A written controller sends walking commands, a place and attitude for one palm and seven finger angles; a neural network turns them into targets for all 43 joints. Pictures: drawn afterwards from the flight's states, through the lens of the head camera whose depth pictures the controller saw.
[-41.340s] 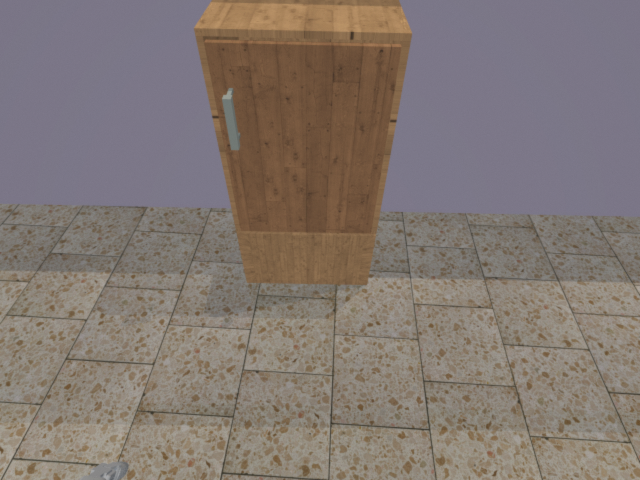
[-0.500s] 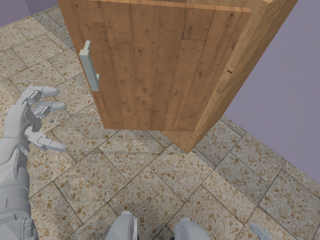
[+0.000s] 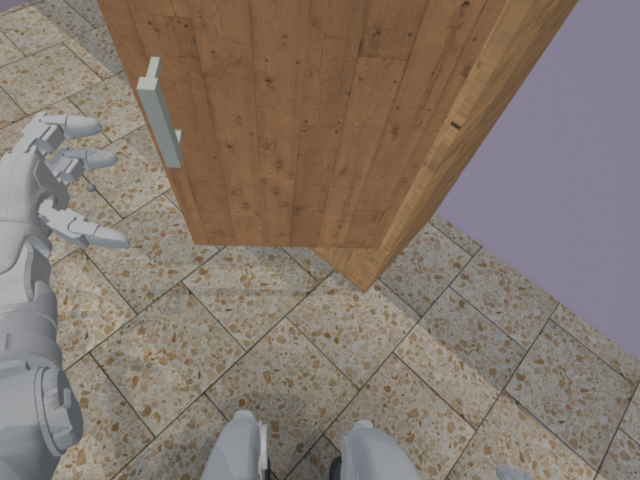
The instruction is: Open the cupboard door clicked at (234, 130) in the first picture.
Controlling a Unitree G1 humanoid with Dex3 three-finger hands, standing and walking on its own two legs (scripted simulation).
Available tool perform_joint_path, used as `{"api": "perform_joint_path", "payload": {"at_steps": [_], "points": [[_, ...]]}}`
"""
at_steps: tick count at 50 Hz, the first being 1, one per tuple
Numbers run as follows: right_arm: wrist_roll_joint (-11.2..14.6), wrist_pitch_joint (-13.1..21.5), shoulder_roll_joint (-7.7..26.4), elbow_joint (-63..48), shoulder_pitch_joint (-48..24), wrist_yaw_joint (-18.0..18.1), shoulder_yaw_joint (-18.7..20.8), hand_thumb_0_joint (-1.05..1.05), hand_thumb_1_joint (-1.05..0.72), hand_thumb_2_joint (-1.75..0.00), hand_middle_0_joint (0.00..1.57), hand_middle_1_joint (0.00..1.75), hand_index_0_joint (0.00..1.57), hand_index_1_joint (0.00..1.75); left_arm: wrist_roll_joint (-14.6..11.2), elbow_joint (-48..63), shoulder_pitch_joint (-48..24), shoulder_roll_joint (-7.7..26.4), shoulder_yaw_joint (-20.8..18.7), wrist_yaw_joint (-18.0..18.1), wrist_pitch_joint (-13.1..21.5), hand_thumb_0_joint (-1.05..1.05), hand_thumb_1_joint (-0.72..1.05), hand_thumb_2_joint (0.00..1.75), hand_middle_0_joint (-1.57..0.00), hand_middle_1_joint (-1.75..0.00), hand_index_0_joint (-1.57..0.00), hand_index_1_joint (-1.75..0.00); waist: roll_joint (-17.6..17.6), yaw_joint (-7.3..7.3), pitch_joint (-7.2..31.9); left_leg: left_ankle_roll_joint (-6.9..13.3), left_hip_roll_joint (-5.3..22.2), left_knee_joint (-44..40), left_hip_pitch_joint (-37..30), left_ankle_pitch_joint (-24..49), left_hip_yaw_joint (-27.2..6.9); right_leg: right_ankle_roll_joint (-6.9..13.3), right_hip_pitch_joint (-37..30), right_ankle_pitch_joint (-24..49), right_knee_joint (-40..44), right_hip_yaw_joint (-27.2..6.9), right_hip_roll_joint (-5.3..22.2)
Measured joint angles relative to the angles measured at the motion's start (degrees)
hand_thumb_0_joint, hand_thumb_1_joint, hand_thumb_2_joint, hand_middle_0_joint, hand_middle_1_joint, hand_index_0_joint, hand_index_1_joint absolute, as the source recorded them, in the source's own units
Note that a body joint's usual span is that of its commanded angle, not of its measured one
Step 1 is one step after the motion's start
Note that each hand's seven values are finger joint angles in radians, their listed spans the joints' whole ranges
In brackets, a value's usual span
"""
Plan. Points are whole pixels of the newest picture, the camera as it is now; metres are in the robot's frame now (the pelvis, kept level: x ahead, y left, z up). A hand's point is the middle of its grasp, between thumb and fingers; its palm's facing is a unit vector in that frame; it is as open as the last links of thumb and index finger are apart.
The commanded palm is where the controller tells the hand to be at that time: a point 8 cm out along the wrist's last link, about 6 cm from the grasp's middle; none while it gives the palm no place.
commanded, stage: move the hooked fingers beside the handle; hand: left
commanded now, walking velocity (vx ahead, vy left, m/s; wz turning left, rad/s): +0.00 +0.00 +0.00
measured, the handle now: (165, 116) +0.55 +0.21 +0.06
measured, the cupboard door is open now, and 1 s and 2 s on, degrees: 43 43 43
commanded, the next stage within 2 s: slide the fingers in behind the handle in 1.22 s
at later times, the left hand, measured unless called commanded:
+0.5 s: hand (106, 144) +0.50 +0.27 +0.06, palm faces +0.03 -1.00 -0.03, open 13.9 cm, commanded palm +0.48 +0.30 +0.05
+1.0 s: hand (101, 163) +0.48 +0.27 +0.05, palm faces -0.01 -1.00 +0.00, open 14.0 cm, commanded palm +0.47 +0.30 +0.05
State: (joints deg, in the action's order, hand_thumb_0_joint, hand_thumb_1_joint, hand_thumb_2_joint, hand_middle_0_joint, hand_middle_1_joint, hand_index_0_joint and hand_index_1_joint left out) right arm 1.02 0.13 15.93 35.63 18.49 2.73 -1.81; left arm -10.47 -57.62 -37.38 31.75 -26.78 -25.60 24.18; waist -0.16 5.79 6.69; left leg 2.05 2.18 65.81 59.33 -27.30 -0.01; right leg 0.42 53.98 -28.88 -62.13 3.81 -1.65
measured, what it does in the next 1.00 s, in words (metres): stands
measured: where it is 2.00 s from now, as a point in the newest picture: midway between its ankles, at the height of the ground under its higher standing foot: outside the picture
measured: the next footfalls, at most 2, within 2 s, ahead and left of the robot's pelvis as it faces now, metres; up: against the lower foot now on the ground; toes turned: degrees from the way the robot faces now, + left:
none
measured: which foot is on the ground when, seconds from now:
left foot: down 0.00-1.00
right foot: down 0.00-1.00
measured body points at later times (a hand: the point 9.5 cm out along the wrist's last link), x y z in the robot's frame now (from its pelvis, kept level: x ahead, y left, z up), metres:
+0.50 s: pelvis +0.00 -0.01 -0.02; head +0.16 +0.02 +0.40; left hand +0.49 +0.32 +0.06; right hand +0.00 -0.28 -0.11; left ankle +0.03 +0.09 -0.65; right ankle +0.01 -0.12 -0.65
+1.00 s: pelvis +0.00 +0.00 -0.01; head +0.14 +0.04 +0.42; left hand +0.47 +0.32 +0.06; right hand +0.03 -0.27 -0.10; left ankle +0.03 +0.09 -0.65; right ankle +0.01 -0.12 -0.65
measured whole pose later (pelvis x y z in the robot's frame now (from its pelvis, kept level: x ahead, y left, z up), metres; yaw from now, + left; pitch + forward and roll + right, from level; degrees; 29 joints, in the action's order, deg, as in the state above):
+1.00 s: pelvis +0.00 +0.00 -0.01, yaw -1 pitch +24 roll -5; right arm 0.6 -4.0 16.6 34.4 20.0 2.1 -2.9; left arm -8.1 -67.4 -47.7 38.3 -26.9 -27.2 21.2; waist -0.7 8.5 7.0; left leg 2.3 2.9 68.1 64.5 -27.7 -0.7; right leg 0.2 58.5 -28.5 -63.1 4.3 -2.5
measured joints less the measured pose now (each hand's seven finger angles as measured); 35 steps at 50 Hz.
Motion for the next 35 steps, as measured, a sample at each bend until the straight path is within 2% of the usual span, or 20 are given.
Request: {"api": "perform_joint_path", "payload": {"at_steps": [5, 12, 17, 21, 26, 31, 35], "points": [[0.0, -0.9, 0.4, 0.1, 0.3, 0.3, -0.4, 0.01, -0.90, -0.90, 0.20, 0.30, 0.21, 0.30, 1.3, -5.3, -5.2, 3.3, 0.1, -0.7, -1.6, -0.02, -0.50, 0.30, -0.30, -1.20, -0.30, -1.20, -0.2, 1.30, -0.1, -0.2, 0.3, 1.2, 2.3, -0.1, -0.5, 0.3, 2.2, -0.1, -1.1, 0.4, -0.3], [-0.2, -1.9, 0.8, 0.1, 1.3, 0.1, -0.6, 0.01, -0.90, -0.90, 0.20, 0.30, 0.21, 0.30, 2.0, -7.3, -8.3, 5.6, -2.4, -0.6, -1.7, -0.02, -0.49, 0.30, -0.30, -1.20, -0.30, -1.20, -0.6, 2.58, -0.3, -0.4, 1.0, 2.1, 4.4, -0.3, -0.2, 0.5, 4.6, -0.1, -2.1, 0.1, -0.9], [-0.2, -2.5, 0.8, -0.3, 2.0, 0.1, -1.2, 0.01, -0.90, -0.90, 0.20, 0.30, 0.21, 0.30, 3.5, -10.4, -11.3, 9.1, -3.9, -0.6, -2.8, -0.02, -0.49, 0.30, -0.30, -1.20, -0.30, -1.20, -0.8, 3.82, -0.4, -0.5, 1.4, 3.2, 6.1, -0.7, -0.4, 0.6, 6.2, -0.3, -2.9, 0.2, -1.3], [-0.3, -2.9, 0.8, -0.4, 2.6, -0.1, -1.3, 0.01, -0.90, -0.90, 0.20, 0.30, 0.21, 0.30, 3.9, -10.8, -12.9, 10.8, -3.8, -0.9, -3.0, -0.02, -0.49, 0.30, -0.30, -1.20, -0.30, -1.20, -0.9, 4.18, -0.6, -0.6, 1.6, 3.8, 7.4, -0.9, -0.6, 0.7, 7.4, -0.3, -3.3, 0.4, -1.5], [-0.4, -3.7, 0.7, -0.4, 3.0, -0.4, -1.3, 0.01, -0.90, -0.90, 0.20, 0.30, 0.21, 0.30, 3.5, -10.1, -13.1, 11.2, -4.4, -1.9, -3.5, -0.02, -0.49, 0.30, -0.30, -1.20, -0.30, -1.20, -1.0, 4.35, -0.5, -0.6, 1.8, 4.1, 8.1, -1.0, -0.5, 0.7, 8.1, -0.2, -3.3, 0.3, -1.8], [-0.4, -4.3, 0.5, -0.9, 3.4, -0.8, -1.0, 0.01, -0.90, -0.90, 0.20, 0.30, 0.21, 0.30, 3.4, -8.5, -10.4, 9.4, -4.2, -2.1, -4.1, -0.01, -0.49, 0.30, -0.30, -1.20, -0.30, -1.20, -1.2, 3.83, -0.3, -0.4, 1.8, 3.2, 7.1, -0.9, -0.1, 0.4, 7.2, 0.0, -2.3, -0.1, -1.8], [-0.4, -4.1, 0.2, -1.0, 3.0, -0.8, -1.1, 0.01, -0.90, -0.90, 0.20, 0.30, 0.21, 0.30, 3.5, -7.9, -9.1, 8.4, -5.8, -1.3, -3.6, -0.02, -0.49, 0.30, -0.30, -1.20, -0.30, -1.20, -0.8, 3.73, -0.1, -0.2, 1.9, 2.8, 6.3, -0.9, 0.0, 0.3, 6.4, 0.2, -1.8, -0.2, -1.8]]}}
